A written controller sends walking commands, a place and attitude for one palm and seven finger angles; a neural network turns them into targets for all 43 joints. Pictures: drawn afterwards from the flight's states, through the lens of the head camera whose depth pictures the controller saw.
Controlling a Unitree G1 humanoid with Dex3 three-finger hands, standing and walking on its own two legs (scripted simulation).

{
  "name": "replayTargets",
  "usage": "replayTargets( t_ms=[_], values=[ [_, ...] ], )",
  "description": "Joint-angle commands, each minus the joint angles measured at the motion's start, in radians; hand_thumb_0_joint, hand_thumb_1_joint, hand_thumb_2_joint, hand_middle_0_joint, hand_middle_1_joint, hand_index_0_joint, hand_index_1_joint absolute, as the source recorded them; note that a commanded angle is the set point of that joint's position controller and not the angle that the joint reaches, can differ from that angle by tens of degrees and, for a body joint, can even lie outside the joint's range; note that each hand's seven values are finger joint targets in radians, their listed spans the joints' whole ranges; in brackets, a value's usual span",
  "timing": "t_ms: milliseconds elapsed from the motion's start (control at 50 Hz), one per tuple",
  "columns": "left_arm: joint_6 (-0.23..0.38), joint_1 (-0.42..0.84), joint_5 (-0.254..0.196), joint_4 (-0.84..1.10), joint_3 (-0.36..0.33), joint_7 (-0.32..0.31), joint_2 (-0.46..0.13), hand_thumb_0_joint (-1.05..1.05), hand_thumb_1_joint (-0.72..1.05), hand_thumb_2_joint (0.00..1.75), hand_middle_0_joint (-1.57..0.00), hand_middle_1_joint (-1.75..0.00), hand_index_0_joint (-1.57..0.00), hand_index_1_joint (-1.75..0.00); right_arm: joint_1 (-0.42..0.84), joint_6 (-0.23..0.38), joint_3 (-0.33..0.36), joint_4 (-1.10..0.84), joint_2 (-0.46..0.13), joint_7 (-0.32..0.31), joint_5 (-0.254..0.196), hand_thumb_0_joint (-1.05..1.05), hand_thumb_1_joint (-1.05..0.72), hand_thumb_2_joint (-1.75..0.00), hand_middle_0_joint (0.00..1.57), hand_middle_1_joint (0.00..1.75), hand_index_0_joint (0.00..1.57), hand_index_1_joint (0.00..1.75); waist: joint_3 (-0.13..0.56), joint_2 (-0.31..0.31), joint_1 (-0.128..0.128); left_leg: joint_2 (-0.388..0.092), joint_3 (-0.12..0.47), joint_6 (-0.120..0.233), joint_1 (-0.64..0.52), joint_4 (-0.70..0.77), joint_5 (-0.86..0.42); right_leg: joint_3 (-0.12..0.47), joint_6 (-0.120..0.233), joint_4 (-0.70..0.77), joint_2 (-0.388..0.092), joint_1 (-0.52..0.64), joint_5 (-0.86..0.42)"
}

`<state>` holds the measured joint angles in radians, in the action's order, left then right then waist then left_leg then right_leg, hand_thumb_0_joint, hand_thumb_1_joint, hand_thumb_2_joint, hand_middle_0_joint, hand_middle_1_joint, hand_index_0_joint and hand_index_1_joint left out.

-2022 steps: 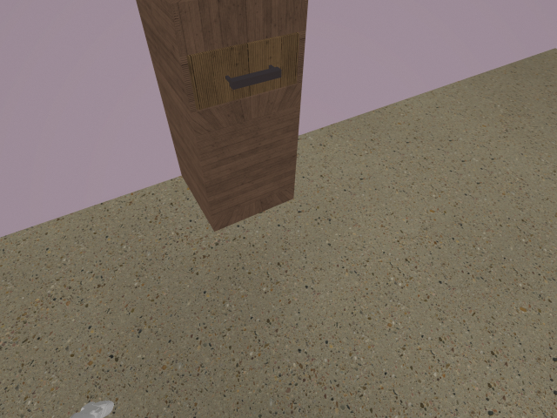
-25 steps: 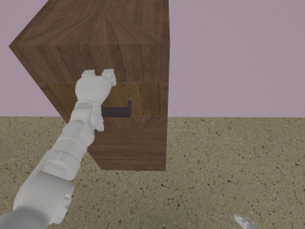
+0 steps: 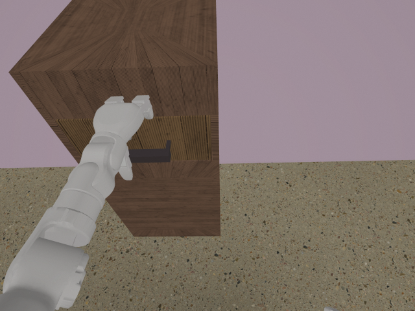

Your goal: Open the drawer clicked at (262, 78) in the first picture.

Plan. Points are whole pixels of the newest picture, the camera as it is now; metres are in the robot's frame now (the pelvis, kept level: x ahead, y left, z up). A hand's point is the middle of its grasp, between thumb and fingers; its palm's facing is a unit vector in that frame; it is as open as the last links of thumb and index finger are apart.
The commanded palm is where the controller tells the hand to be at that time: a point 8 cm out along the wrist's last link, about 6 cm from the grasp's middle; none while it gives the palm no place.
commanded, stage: draw the hand back to the body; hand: left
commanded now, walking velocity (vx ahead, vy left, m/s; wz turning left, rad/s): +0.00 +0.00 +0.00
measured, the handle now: (138, 149) +0.51 +0.22 -0.04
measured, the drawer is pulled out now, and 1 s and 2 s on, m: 0.00 0.00 0.00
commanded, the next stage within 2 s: step back with the hand held close in 1.52 s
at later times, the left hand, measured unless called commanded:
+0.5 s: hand (90, 184) +0.31 +0.22 +0.10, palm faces +0.02 -0.07 -1.00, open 13.8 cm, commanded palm +0.28 +0.23 +0.17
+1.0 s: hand (45, 222) +0.22 +0.22 +0.17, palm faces +0.33 -0.89 -0.31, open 11.5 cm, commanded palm +0.16 +0.27 +0.18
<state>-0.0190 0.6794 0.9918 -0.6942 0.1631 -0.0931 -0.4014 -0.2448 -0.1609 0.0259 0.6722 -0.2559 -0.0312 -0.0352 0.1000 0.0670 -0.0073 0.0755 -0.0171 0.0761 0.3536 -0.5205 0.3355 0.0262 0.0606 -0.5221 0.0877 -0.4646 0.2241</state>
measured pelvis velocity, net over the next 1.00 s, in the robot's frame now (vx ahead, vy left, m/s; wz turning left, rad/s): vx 0.00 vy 0.00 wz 0.03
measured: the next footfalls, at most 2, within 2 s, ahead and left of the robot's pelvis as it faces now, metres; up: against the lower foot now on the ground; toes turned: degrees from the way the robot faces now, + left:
none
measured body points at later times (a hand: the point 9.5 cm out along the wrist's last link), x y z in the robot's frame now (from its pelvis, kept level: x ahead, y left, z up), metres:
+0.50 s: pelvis -0.01 -0.01 +0.01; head +0.00 -0.04 +0.45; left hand +0.31 +0.22 +0.16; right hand +0.22 -0.21 -0.09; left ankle -0.06 +0.07 -0.73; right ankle +0.01 -0.08 -0.73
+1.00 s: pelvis +0.00 +0.00 +0.01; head -0.01 -0.02 +0.46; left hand +0.19 +0.27 +0.19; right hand +0.18 -0.22 -0.08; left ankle -0.06 +0.07 -0.73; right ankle +0.01 -0.08 -0.73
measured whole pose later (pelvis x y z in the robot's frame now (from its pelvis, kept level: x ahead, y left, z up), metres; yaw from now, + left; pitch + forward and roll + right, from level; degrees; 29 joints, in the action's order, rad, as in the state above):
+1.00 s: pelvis +0.00 +0.00 +0.01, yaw +2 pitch -2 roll -1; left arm 0.13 -0.34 -0.08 0.35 -0.22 -0.06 -0.31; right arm -0.21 0.08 -0.03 0.63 -0.23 -0.04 0.00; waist -0.01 0.07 0.04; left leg 0.07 0.02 0.07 0.06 -0.40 0.30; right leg 0.00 0.06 -0.37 0.09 -0.15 0.18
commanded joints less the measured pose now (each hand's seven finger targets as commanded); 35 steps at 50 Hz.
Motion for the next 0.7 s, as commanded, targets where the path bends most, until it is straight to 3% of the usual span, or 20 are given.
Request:
replayTargets(
  t_ms=[0,60,100,140,240,280,360,420,440,500,520,540,560,580,600,620,640,660,680],
  values=[
    [0.034,0.335,-0.01,0.352,-0.116,-0.049,-0.239,0.0,-0.5,0.3,-0.3,-1.2,-0.3,-1.2,0.08,0.045,0.037,-0.148,-0.108,-0.004,-0.005,0.0,-0.9,-0.9,0.2,0.3,0.2,0.3,0.407,-0.054,0.036,-0.049,0.022,-0.047,-0.07,0.031,-0.488,0.033,-0.008,0.011,-0.07,0.375,-0.362],
    [0.03,0.283,-0.011,0.42,-0.15,-0.063,-0.276,0.0,-0.5,0.3,-0.3,-1.2,-0.3,-1.2,0.112,0.049,0.033,-0.148,-0.107,-0.002,-0.009,0.0,-0.9,-0.9,0.2,0.3,0.2,0.3,0.365,-0.039,0.049,-0.05,0.026,-0.056,-0.068,0.054,-0.464,0.033,-0.005,0.024,-0.068,0.37,-0.317],
    [0.011,0.213,-0.017,0.438,-0.124,-0.066,-0.234,0.0,-0.5,0.3,-0.3,-1.2,-0.3,-1.2,0.134,0.054,0.03,-0.15,-0.103,0.002,-0.013,0.0,-0.9,-0.9,0.2,0.3,0.2,0.3,0.319,-0.039,0.05,-0.05,0.024,-0.057,-0.074,0.062,-0.453,0.03,-0.004,0.036,-0.067,0.355,-0.305],
    [-0.008,0.167,-0.022,0.451,-0.152,-0.063,-0.266,0.0,-0.5,0.3,-0.3,-1.2,-0.3,-1.2,0.159,0.051,0.026,-0.152,-0.112,0.002,-0.016,0.0,-0.9,-0.9,0.2,0.3,0.2,0.3,0.295,-0.056,0.059,-0.048,0.023,-0.058,-0.055,0.082,-0.409,0.036,-0.004,0.05,-0.068,0.378,-0.269],
    [-0.044,0.072,-0.033,0.531,-0.123,-0.024,-0.246,0.0,-0.5,0.3,-0.3,-1.2,-0.3,-1.2,0.214,0.053,0.015,-0.172,-0.109,-0.005,-0.019,0.0,-0.9,-0.9,0.2,0.3,0.2,0.3,0.262,-0.07,0.06,-0.044,0.024,-0.049,-0.077,0.1,-0.352,0.038,-0.009,0.073,-0.071,0.386,-0.221],
    [-0.044,0.038,-0.04,0.576,-0.103,-0.002,-0.229,0.0,-0.5,0.3,-0.3,-1.2,-0.3,-1.2,0.23,0.056,0.006,-0.181,-0.101,-0.007,-0.017,0.0,-0.9,-0.9,0.2,0.3,0.2,0.3,0.24,-0.075,0.061,-0.041,0.027,-0.047,-0.082,0.105,-0.343,0.032,-0.011,0.078,-0.073,0.386,-0.21],
    [-0.023,-0.006,-0.049,0.683,-0.121,0.031,-0.255,0.0,-0.5,0.3,-0.3,-1.2,-0.3,-1.2,0.257,0.066,-0.003,-0.198,-0.091,-0.012,-0.008,0.0,-0.9,-0.9,0.2,0.3,0.2,0.3,0.235,-0.064,0.068,-0.035,0.03,-0.042,-0.099,0.107,-0.323,0.033,-0.015,0.085,-0.073,0.393,-0.187],
    [0.002,-0.101,-0.057,0.751,-0.174,0.042,-0.292,0.0,-0.5,0.3,-0.3,-1.2,-0.3,-1.2,0.271,0.071,-0.008,-0.201,-0.084,-0.015,0.001,0.0,-0.9,-0.9,0.2,0.3,0.2,0.3,0.235,-0.077,0.083,-0.029,0.028,-0.041,-0.104,0.099,-0.344,0.041,-0.015,0.083,-0.071,0.419,-0.226],
    [0.011,-0.131,-0.063,0.778,-0.199,0.044,-0.314,0.0,-0.5,0.3,-0.3,-1.2,-0.3,-1.2,0.277,0.07,-0.008,-0.205,-0.087,-0.013,0.004,0.0,-0.9,-0.9,0.2,0.3,0.2,0.3,0.24,-0.043,0.089,-0.028,0.03,-0.044,-0.102,0.102,-0.342,0.045,-0.013,0.081,-0.072,0.433,-0.222],
    [0.017,-0.221,-0.07,0.801,-0.22,0.041,-0.307,0.0,-0.5,0.3,-0.3,-1.2,-0.3,-1.2,0.288,0.072,-0.015,-0.202,-0.077,-0.01,0.007,0.0,-0.9,-0.9,0.2,0.3,0.2,0.3,0.182,-0.053,0.096,-0.029,0.032,-0.047,-0.093,0.102,-0.348,0.04,-0.011,0.083,-0.069,0.411,-0.226],
    [0.066,-0.15,-0.784,0.831,-0.2,0.035,0.028,0.0,-0.47,0.32,-0.3,-1.18,-0.3,-1.18,0.207,0.115,-0.041,-0.298,0.009,-0.015,-0.033,0.0,-0.9,-0.9,0.2,0.3,0.2,0.3,0.069,-0.11,-0.015,-0.063,0.03,-0.038,-0.199,0.112,-0.249,0.001,-0.022,0.141,-0.072,0.417,-0.195],
    [0.095,-0.199,-0.85,0.843,-0.236,0.027,-0.041,0.0,-0.43,0.33,-0.29,-1.15,-0.29,-1.15,0.24,0.151,-0.053,-0.276,-0.017,-0.026,-0.02,0.0,-0.9,-0.9,0.2,0.3,0.2,0.3,0.084,-0.157,0.007,-0.07,0.051,-0.03,-0.227,0.132,-0.208,0.014,-0.023,0.15,-0.059,0.438,-0.165],
    [0.117,-0.236,-0.856,0.892,-0.242,0.023,-0.047,0.0,-0.4,0.34,-0.29,-1.13,-0.29,-1.13,0.249,0.174,-0.054,-0.269,-0.016,-0.029,-0.017,0.0,-0.9,-0.9,0.2,0.3,0.2,0.3,0.075,-0.145,0.012,-0.072,0.048,-0.024,-0.23,0.131,-0.215,0.019,-0.027,0.147,-0.063,0.429,-0.163],
    [0.129,-0.345,-0.944,0.92,-0.363,0.014,-0.112,0.0,-0.36,0.36,-0.29,-1.11,-0.29,-1.11,0.227,0.177,-0.048,-0.265,-0.042,-0.042,-0.008,0.0,-0.9,-0.9,0.2,0.3,0.2,0.3,0.103,-0.122,0.037,-0.07,0.046,-0.029,-0.242,0.137,-0.268,0.011,-0.026,0.151,-0.062,0.471,-0.208],
    [0.14,-0.364,-0.984,0.984,-0.391,0.013,-0.123,0.0,-0.32,0.37,-0.29,-1.09,-0.29,-1.09,0.221,0.188,-0.053,-0.261,-0.051,-0.045,0.001,0.0,-0.9,-0.9,0.2,0.3,0.2,0.3,0.152,-0.094,0.045,-0.068,0.043,-0.037,-0.252,0.141,-0.333,0.007,-0.027,0.137,-0.07,0.516,-0.275],
    [0.152,-0.386,-0.999,1.038,-0.421,0.008,-0.136,0.0,-0.29,0.39,-0.29,-1.07,-0.29,-1.07,0.212,0.206,-0.053,-0.258,-0.046,-0.043,0.007,0.0,-0.9,-0.9,0.2,0.3,0.2,0.3,0.18,-0.018,0.05,-0.071,0.038,-0.052,-0.269,0.14,-0.385,0.01,-0.026,0.134,-0.077,0.539,-0.319],
    [0.161,-0.434,-1.017,1.043,-0.451,0.003,-0.148,0.0,-0.26,0.4,-0.28,-1.04,-0.28,-1.04,0.197,0.217,-0.055,-0.244,-0.053,-0.042,0.015,0.0,-0.9,-0.9,0.2,0.3,0.2,0.3,0.164,0.029,0.052,-0.074,0.042,-0.065,-0.259,0.146,-0.394,0.004,-0.023,0.137,-0.078,0.541,-0.315],
    [0.17,-0.469,-1.032,1.073,-0.439,0.004,-0.116,0.0,-0.22,0.42,-0.28,-1.02,-0.28,-1.02,0.193,0.228,-0.059,-0.24,-0.047,-0.038,0.018,0.0,-0.9,-0.9,0.2,0.3,0.2,0.3,0.129,0.067,0.049,-0.079,0.05,-0.078,-0.252,0.158,-0.426,-0.003,-0.017,0.14,-0.078,0.528,-0.321],
    [0.174,-0.525,-1.041,1.08,-0.437,0.004,-0.097,0.0,-0.18,0.43,-0.28,-1.0,-0.28,-1.0,0.191,0.238,-0.06,-0.239,-0.046,-0.035,0.021,0.0,-0.9,-0.9,0.2,0.3,0.2,0.3,0.1,0.057,0.051,-0.087,0.053,-0.087,-0.249,0.163,-0.455,-0.013,-0.018,0.144,-0.075,0.514,-0.322]
  ],
)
